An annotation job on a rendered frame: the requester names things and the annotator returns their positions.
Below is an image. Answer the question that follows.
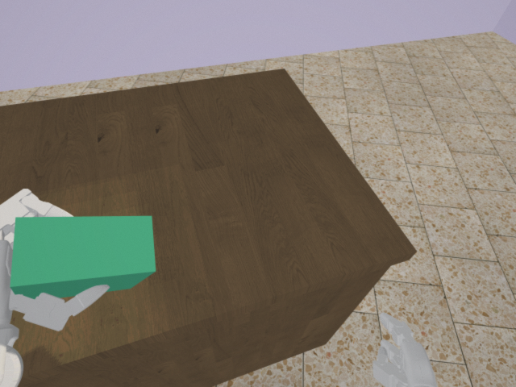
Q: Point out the left robot forearm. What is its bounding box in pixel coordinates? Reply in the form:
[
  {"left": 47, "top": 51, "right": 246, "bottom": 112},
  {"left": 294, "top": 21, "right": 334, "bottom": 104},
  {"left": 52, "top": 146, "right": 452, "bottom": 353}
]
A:
[{"left": 0, "top": 323, "right": 23, "bottom": 387}]

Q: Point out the sponge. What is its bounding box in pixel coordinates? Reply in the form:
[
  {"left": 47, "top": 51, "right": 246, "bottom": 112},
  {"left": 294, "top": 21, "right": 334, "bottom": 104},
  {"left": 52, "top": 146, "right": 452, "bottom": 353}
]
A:
[{"left": 10, "top": 216, "right": 156, "bottom": 299}]

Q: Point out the right robot hand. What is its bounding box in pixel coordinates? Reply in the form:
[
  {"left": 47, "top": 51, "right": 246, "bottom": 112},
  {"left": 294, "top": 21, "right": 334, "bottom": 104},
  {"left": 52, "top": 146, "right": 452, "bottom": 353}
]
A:
[{"left": 372, "top": 313, "right": 437, "bottom": 387}]

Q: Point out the table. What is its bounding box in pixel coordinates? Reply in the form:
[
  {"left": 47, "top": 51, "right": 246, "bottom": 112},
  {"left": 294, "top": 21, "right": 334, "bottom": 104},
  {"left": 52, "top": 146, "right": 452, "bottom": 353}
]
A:
[{"left": 0, "top": 69, "right": 417, "bottom": 387}]

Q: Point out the left robot hand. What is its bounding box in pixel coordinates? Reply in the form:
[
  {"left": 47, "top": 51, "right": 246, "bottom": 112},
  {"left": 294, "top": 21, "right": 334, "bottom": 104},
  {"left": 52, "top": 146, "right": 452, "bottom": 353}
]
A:
[{"left": 0, "top": 189, "right": 110, "bottom": 331}]

